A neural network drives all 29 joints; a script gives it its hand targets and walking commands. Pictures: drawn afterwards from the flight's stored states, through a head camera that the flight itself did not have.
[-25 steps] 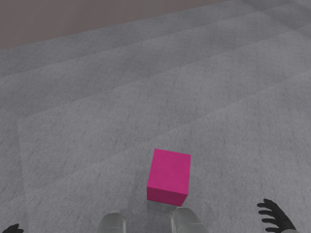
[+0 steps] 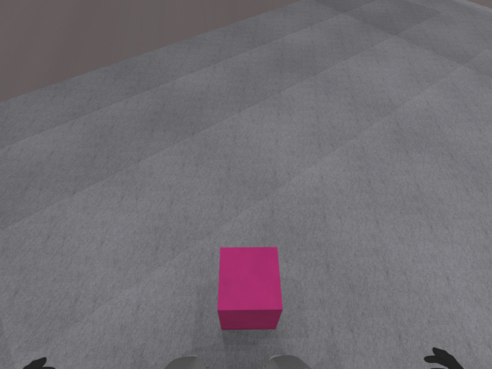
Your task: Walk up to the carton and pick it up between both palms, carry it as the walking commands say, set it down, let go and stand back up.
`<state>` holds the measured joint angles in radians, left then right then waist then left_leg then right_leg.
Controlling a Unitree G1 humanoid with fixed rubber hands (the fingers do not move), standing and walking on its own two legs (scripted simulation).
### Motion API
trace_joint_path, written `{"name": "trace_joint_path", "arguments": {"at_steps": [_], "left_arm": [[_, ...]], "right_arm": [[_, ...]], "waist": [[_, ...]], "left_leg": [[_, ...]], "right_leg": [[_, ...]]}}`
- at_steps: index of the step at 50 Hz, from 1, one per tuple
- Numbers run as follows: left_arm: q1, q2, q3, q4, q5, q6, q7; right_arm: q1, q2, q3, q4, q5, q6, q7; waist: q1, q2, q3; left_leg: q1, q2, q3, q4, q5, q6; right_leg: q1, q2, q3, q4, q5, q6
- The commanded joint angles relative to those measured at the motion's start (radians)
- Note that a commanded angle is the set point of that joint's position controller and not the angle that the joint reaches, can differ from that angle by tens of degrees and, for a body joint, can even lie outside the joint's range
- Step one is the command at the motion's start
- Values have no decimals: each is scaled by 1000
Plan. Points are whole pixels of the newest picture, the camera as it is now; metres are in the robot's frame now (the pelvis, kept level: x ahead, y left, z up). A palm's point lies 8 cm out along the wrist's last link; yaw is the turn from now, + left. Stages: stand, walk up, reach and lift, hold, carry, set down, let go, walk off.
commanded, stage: walk up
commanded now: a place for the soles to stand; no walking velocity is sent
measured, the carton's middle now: (248, 289) +0.45 -0.01 -0.61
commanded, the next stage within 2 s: none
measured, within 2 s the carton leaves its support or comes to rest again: neither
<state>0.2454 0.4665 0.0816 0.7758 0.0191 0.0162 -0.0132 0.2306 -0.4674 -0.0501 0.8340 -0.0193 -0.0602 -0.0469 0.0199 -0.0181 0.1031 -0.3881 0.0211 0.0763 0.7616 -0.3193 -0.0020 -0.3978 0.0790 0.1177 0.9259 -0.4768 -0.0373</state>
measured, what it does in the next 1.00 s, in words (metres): stands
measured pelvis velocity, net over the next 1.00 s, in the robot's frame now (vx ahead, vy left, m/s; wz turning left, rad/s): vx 0.02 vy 0.00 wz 0.00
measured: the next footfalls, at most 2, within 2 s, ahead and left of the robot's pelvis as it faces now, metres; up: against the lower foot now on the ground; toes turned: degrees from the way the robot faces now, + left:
none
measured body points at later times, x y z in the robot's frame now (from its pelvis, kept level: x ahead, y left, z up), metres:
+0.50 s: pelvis +0.02 -0.03 +0.02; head +0.04 -0.06 +0.47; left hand +0.18 +0.29 -0.06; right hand +0.14 -0.36 -0.10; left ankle +0.05 +0.13 -0.70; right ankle +0.02 -0.14 -0.70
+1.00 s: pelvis +0.02 +0.00 +0.04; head +0.05 +0.00 +0.49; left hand +0.14 +0.32 -0.08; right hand +0.14 -0.32 -0.07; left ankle +0.05 +0.13 -0.70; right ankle +0.02 -0.14 -0.70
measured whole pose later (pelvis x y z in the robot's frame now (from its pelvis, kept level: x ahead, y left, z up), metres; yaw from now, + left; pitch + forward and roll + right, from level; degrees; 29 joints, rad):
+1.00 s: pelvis +0.02 +0.00 +0.04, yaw +0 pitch -2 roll +0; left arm 0.02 0.40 0.01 1.09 0.01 -0.01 -0.01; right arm 0.02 -0.40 -0.01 1.11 0.00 -0.02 0.01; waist 0.00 -0.01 0.08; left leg -0.19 0.02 0.00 0.39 -0.17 -0.02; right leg -0.14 -0.01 0.04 0.38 -0.21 0.03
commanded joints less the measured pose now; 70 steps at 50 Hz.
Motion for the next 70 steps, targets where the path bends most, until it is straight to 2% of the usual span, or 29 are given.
{"name": "trace_joint_path", "arguments": {"at_steps": [1, 4, 5, 7, 8, 9, 10, 11, 13, 14, 15, 16, 18, 23, 25, 30, 32, 33, 35, 37, 48, 52, 53, 56, 59, 62, 64, 67, 70], "left_arm": [[22, 190, 44, -24, -10, -13, 7], [5, 159, 52, 10, 6, -17, -8], [59, 157, 49, 29, 5, -19, -12], [68, 150, 49, 59, 5, -30, -8], [25, 150, 43, 54, 7, -36, -4], [-10, 197, 41, 35, 20, -51, 2], [-85, 209, 36, 35, 23, -61, 8], [-124, 224, 32, 35, 12, -58, 11], [-156, 173, 9, 49, 0, -53, 10], [-141, 157, 4, 55, -9, -50, 15], [-119, 170, 4, 76, -13, -50, 14], [-125, 165, 4, 94, -12, -49, 17], [-157, 174, -5, 96, -8, -53, 18], [-215, 166, -18, 137, -15, -52, 23], [-205, 151, -22, 149, -13, -49, 20], [-259, 141, -27, 181, -19, -47, 20], [-267, 139, -32, 189, -14, -46, 23], [-265, 149, -34, 201, -17, -43, 21], [-276, 134, -40, 212, -16, -42, 18], [-294, 137, -34, 220, -16, -40, 18], [-281, 106, -31, 274, -10, -32, 10], [-262, 112, -41, 300, -9, -32, 10], [-265, 102, -38, 293, -11, -32, 9], [-245, 97, -41, 294, -8, -32, 11], [-262, 104, -41, 295, -12, -33, 13], [-239, 105, -42, 293, -10, -33, 17], [-246, 107, -41, 297, -11, -29, 13], [-248, 100, -43, 283, -7, -30, 13], [-232, 102, -41, 280, -8, -33, 15]], "right_arm": [[-31, -269, -55, -59, 9, -28, -8], [-62, -254, -47, -56, -4, -19, -3], [-75, -254, -48, -58, 0, -11, 9], [-64, -210, -29, -43, -7, 11, 27], [-67, -176, -16, -48, -8, 16, 35], [-68, -134, 0, -55, 1, 19, 41], [-63, -114, -9, -48, 16, 24, 38], [-60, -163, -27, -12, 22, 24, 35], [-29, -161, -20, 12, 30, 7, 37], [-56, -164, -21, 12, 26, 5, 36], [-73, -170, -21, 8, 28, 3, 31], [-101, -164, -15, 16, 28, 6, 32], [-93, -151, -11, 48, 25, 13, 36], [-140, -142, 2, 89, 24, 20, 35], [-157, -138, 0, 99, 22, 22, 37], [-187, -133, 7, 150, 18, 22, 37], [-194, -132, 2, 147, 19, 25, 38], [-200, -138, 7, 166, 17, 25, 37], [-223, -135, 10, 171, 18, 26, 39], [-212, -133, 13, 199, 21, 24, 42], [-264, -111, 14, 225, 22, 26, 50], [-265, -122, 6, 228, 21, 31, 45], [-267, -111, 6, 228, 22, 32, 42], [-272, -104, 5, 225, 18, 31, 44], [-268, -110, 4, 236, 22, 32, 44], [-265, -108, 0, 221, 23, 33, 47], [-259, -115, -3, 222, 19, 37, 45], [-247, -114, -4, 220, 23, 34, 43], [-257, -115, -3, 218, 19, 36, 46]], "waist": [[-3, 61, -34], [-3, 107, -7], [9, 177, -75], [26, 183, -81], [11, 133, -45], [-4, 33, -66], [-27, -32, -71], [-39, -7, -72], [-53, 34, -122], [-38, 52, -117], [-26, -27, -134], [-19, -1, -127], [-23, -51, -150], [-25, -108, -96], [-2, -74, -130], [-18, -26, -136], [-32, -26, -147], [-16, -63, -159], [-17, -15, -158], [-21, -24, -130], [-18, 80, -150], [-17, 56, -131], [-19, 87, -131], [-16, 33, -134], [-24, 71, -115], [-22, 32, -144], [-20, 87, -126], [-25, 0, -152], [-27, 32, -147]], "left_leg": [[123, 426, -547, -369, -12, 301], [17, 283, -303, -303, 142, 216], [-14, 249, -233, -280, 46, 189], [-123, 168, -180, -250, -197, 112], [-147, 140, -166, -222, -277, 86], [-171, 60, -106, -88, -214, 33], [-103, 39, -86, -42, -152, 26], [12, 55, -117, -64, -154, 35], [134, 65, -121, -172, 118, 43], [139, 88, -163, -191, 193, 64], [149, 106, -194, -185, 201, 77], [143, 105, -178, -169, 223, 81], [155, 58, -137, -169, 198, 54], [162, 55, -115, -202, 217, 50], [189, 69, -116, -216, 246, 44], [221, 90, -124, -279, 296, 40], [232, 87, -125, -295, 285, 39], [228, 92, -118, -297, 321, 41], [268, 91, -127, -326, 307, 36], [246, 102, -147, -362, 336, 32], [240, 117, -182, -451, 200, 30], [253, 126, -192, -462, 195, 31], [238, 118, -192, -468, 185, 30], [268, 109, -172, -451, 227, 34], [261, 121, -190, -465, 280, 25], [282, 110, -195, -448, 288, 32], [276, 102, -166, -450, 280, 18], [285, 119, -203, -462, 284, 29], [286, 108, -182, -447, 274, 32]], "right_leg": [[-149, -46, 67, 129, -134, 3], [-18, -68, -50, -54, -34, -1], [107, -59, -86, -161, 19, -5], [234, -17, -96, -285, 112, -23], [221, -69, -3, -385, 49, -33], [204, -207, 254, -471, 12, -66], [108, -317, 413, -525, -10, -131], [46, -291, 356, -461, 68, -145], [42, -204, 137, -382, 256, -66], [58, -163, 89, -354, 336, -43], [71, -146, 75, -349, 335, -34], [84, -152, 77, -372, 337, -29], [109, -202, 135, -409, 356, -52], [102, -207, 111, -477, 408, -43], [136, -207, 110, -476, 438, -32], [162, -189, 69, -498, 431, -20], [187, -200, 64, -525, 451, -24], [203, -203, 50, -534, 448, -13], [206, -206, 62, -570, 448, -11], [209, -185, 24, -548, 416, -1], [273, -167, -20, -611, 307, 16], [271, -171, -20, -621, 304, 19], [285, -176, -17, -635, 304, 20], [262, -184, -20, -634, 341, 17], [272, -186, -17, -629, 372, 20], [276, -189, -32, -630, 373, 25], [276, -192, -26, -656, 348, 26], [274, -188, -43, -625, 347, 22], [277, -195, -26, -642, 348, 18]]}}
